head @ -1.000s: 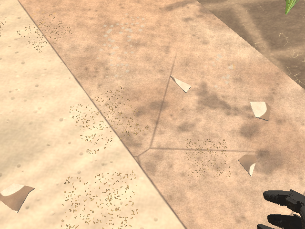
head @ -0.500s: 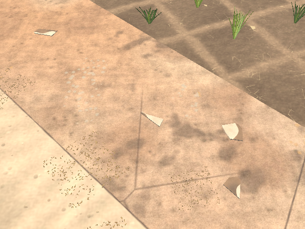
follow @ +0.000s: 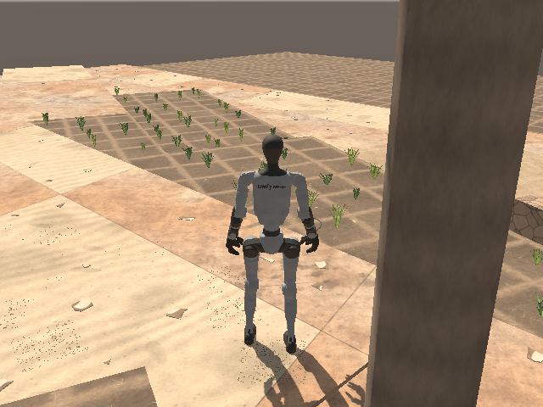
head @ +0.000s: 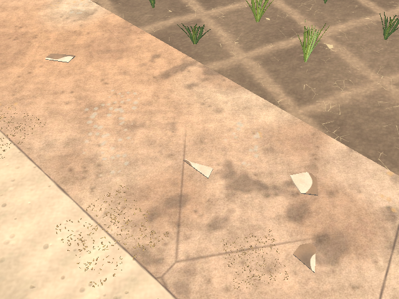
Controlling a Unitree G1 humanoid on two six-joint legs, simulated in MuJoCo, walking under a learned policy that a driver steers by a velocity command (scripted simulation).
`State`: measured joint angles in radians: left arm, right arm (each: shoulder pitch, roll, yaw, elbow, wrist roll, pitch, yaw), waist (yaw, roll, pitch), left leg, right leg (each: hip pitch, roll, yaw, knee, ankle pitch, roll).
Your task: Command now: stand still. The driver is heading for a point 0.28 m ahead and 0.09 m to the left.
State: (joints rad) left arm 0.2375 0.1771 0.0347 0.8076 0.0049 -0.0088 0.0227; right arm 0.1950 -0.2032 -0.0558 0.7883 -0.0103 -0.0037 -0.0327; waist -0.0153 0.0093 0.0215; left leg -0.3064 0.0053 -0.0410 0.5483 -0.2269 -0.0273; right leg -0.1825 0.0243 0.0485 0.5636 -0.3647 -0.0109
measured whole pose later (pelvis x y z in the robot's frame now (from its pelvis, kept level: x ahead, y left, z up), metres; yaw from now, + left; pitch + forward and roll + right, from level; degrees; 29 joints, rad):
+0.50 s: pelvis +0.00 +0.00 +0.00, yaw +2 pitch -1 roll -1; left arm 0.26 0.20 0.06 0.96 0.00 0.00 0.06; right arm 0.18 -0.22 -0.07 0.96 0.01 0.02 -0.05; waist -0.02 0.02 0.04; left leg -0.32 0.01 -0.08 0.57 -0.23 -0.02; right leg -0.16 0.03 0.01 0.53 -0.36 -0.02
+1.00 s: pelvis +0.04 +0.07 +0.02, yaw +25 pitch +3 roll -4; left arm 0.05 0.30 0.09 0.78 0.00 -0.09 0.02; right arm 0.29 -0.27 -0.07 0.76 0.03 -0.04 -0.03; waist -0.04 0.00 -0.02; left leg -0.22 -0.09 -0.22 0.36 -0.18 0.09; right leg -0.51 0.03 0.14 0.75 -0.19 0.04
